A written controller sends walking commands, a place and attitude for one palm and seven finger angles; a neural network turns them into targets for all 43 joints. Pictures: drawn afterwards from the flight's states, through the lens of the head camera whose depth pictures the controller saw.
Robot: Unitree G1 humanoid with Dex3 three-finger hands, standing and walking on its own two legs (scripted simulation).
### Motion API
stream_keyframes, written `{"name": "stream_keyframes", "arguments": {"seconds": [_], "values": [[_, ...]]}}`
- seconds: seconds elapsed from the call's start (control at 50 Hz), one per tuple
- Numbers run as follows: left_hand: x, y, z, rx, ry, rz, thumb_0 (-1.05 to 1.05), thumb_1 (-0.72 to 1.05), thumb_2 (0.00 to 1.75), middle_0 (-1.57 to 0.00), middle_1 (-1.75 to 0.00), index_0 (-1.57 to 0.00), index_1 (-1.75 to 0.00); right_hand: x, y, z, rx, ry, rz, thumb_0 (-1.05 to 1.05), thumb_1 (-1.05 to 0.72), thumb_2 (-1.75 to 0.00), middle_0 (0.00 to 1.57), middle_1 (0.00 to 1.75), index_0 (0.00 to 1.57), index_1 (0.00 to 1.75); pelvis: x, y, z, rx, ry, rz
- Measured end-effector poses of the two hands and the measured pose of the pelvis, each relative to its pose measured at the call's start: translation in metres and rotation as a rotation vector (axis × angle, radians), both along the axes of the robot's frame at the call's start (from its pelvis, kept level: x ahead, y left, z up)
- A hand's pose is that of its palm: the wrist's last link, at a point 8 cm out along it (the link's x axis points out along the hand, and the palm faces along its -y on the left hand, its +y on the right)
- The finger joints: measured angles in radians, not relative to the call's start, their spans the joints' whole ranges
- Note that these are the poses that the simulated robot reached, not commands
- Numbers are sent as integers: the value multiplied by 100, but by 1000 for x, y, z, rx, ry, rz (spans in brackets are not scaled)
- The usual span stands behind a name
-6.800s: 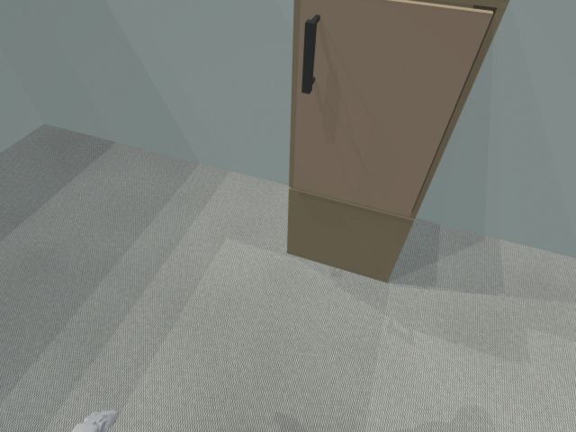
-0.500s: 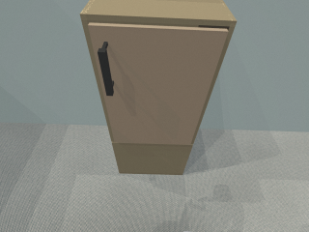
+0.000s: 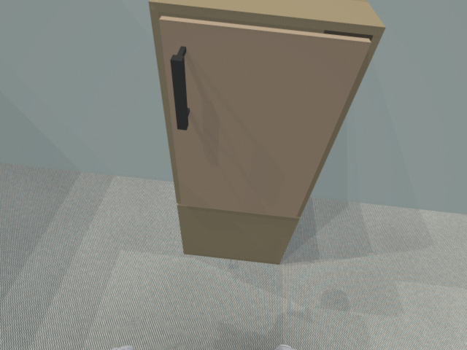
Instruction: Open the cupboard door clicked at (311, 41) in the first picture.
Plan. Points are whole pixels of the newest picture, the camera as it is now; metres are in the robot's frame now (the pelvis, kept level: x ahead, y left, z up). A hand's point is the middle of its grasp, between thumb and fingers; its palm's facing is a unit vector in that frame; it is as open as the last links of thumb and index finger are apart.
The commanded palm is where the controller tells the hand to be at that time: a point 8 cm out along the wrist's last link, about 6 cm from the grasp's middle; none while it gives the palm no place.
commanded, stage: come to a stop and stand still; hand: left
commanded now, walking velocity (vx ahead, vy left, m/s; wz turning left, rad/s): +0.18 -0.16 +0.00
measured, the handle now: (182, 90) +0.58 +0.15 +0.14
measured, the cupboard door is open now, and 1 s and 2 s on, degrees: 0 0 0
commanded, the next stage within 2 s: look again from close up in 0.82 s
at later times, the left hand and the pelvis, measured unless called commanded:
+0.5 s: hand out of the picture +0.01 +0.15 -0.15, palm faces +0.01 -0.98 -0.20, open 7.3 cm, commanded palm none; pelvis +0.00 -0.02 +0.02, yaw -1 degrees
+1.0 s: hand out of the picture -0.03 +0.11 -0.16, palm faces +0.03 -0.99 -0.15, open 7.4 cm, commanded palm none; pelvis +0.00 -0.03 +0.02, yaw -1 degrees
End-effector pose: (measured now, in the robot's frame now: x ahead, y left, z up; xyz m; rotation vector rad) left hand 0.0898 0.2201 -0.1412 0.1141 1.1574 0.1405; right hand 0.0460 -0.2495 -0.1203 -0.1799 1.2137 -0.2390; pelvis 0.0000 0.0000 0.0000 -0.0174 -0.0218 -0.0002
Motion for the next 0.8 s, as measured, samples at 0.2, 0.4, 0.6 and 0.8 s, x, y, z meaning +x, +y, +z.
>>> {"name": "stream_keyframes", "arguments": {"seconds": [0.2,0.4,0.6,0.8], "values": [[-87,32,16,-2,193,40,1,91,90,-20,-30,-19,-29,-47,45,17,47,92,-14,0,-91,-90,20,30,20,30,-2,16,27,-4,23,-12],[-94,4,20,12,272,-9,1,91,90,-19,-30,-19,-29,-110,41,4,102,257,-103,0,-91,-90,21,30,20,30,-5,-1,25,17,26,-25],[-83,-29,18,29,213,2,2,95,90,-20,-30,-20,-29,-112,20,-8,141,294,-90,0,-91,-90,20,30,20,30,1,-27,21,16,0,-14],[-104,-50,18,-6,252,31,1,93,90,-20,-30,-20,-29,-70,14,-8,143,215,-37,0,-91,-90,20,30,20,30,1,-36,23,17,-5,-13]]}}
